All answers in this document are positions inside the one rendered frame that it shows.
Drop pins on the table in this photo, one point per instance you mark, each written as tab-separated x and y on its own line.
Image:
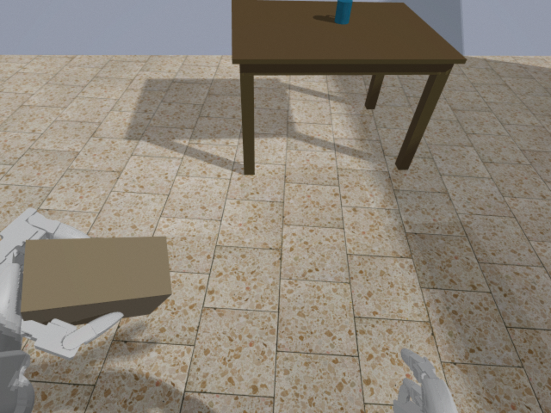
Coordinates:
285	38

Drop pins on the robot right hand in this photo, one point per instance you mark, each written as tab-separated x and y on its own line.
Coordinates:
433	396

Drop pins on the left robot forearm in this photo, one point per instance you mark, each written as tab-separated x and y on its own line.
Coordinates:
16	391

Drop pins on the robot left hand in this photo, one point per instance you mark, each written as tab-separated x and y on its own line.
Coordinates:
58	337

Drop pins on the sponge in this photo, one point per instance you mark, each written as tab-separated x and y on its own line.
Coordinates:
77	280

